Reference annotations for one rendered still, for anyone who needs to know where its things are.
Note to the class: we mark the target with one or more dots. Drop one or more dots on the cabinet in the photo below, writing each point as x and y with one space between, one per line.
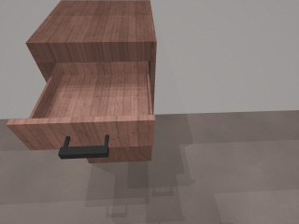
99 31

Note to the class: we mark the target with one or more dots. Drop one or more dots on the drawer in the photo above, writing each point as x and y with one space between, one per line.
88 101

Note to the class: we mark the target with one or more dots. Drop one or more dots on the handle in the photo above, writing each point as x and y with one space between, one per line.
83 152

